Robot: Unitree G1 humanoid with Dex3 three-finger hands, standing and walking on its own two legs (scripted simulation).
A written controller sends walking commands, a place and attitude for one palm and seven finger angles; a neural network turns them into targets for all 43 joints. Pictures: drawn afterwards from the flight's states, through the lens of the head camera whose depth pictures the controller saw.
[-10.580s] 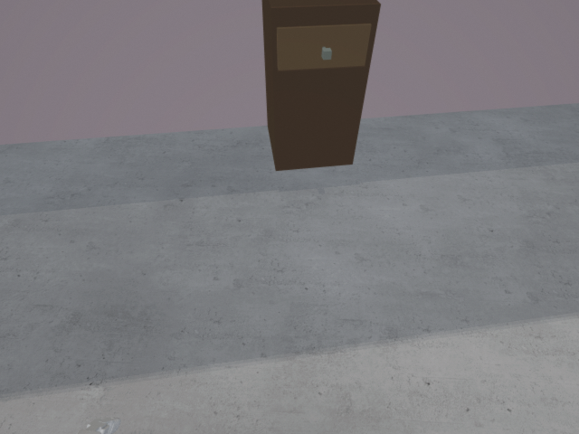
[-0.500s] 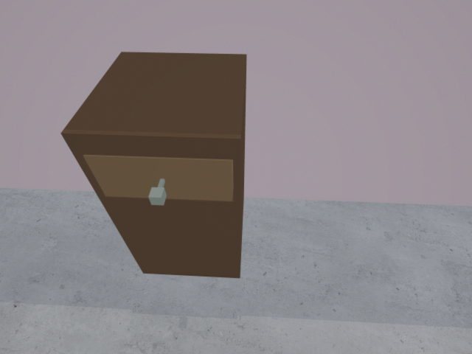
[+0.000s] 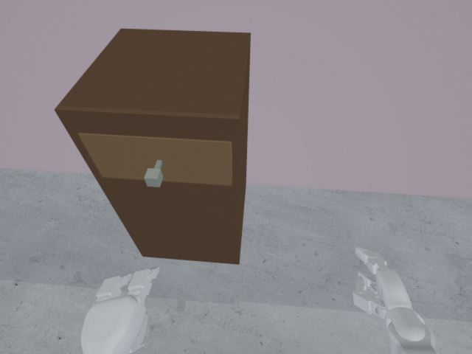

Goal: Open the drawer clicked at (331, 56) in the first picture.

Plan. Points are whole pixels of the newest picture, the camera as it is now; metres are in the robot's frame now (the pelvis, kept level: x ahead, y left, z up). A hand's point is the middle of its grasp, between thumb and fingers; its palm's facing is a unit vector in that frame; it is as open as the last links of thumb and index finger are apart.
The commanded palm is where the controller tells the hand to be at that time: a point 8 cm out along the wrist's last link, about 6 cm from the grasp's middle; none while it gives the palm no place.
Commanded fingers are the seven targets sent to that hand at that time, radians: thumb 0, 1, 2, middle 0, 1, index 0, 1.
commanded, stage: raise the hand with hooked fingers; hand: left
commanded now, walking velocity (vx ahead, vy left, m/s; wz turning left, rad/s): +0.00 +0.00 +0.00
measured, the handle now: (155, 172) +0.53 +0.29 -0.10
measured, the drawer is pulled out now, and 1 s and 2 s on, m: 0.00 0.00 0.00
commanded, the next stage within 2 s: move the hooked fingers above the handle in 1.46 s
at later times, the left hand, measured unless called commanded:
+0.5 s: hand (112, 270) +0.23 +0.24 +0.01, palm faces -0.07 -0.11 -0.99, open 11.7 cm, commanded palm +0.22 +0.25 +0.08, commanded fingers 0.00 -0.22 0.42 -0.28 -1.02 -0.28 -1.02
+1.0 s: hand (88, 210) +0.29 +0.28 +0.09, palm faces +0.05 -0.06 -1.00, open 13.8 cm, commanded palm +0.27 +0.28 +0.15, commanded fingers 0.00 -0.50 0.30 -0.30 -1.20 -0.30 -1.20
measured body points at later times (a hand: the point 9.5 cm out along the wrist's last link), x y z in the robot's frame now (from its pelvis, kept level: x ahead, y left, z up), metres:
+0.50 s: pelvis +0.01 +0.00 +0.01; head +0.06 -0.02 +0.45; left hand +0.23 +0.24 +0.07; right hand +0.18 -0.22 -0.12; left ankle -0.03 +0.12 -0.71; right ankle +0.02 -0.08 -0.71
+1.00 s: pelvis +0.01 +0.03 +0.02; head +0.02 +0.00 +0.47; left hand +0.28 +0.28 +0.14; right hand +0.23 -0.16 -0.07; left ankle -0.03 +0.12 -0.71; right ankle +0.02 -0.08 -0.71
